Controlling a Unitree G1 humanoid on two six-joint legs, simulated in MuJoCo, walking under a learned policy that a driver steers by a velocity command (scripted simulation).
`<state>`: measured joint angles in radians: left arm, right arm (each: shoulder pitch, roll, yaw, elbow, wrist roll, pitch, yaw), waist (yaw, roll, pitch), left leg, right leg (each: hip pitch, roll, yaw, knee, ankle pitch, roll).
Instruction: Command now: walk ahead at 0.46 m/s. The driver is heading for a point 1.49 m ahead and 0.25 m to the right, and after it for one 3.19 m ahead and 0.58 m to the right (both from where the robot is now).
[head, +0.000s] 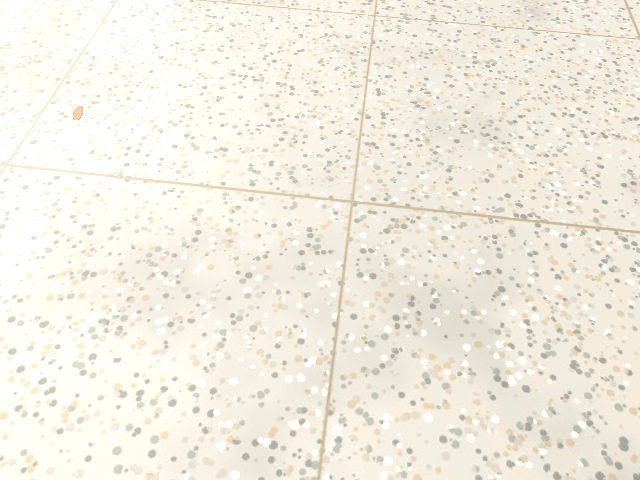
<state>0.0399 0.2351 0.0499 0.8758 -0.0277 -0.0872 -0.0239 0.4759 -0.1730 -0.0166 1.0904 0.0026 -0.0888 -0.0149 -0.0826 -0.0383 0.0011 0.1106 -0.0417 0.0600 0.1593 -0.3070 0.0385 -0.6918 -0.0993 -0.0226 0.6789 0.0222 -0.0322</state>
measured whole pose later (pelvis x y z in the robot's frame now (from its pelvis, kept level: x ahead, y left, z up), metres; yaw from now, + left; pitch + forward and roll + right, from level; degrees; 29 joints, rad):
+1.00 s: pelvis +0.58 +0.03 +0.01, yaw +0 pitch +2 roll +1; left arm 0.12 0.27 0.07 0.90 -0.01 -0.07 0.01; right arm 0.35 -0.22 -0.05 0.99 0.00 -0.10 0.01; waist -0.05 -0.04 -0.01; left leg -0.10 -0.07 0.07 0.23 -0.16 0.07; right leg -0.69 -0.14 0.04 0.89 -0.07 -0.02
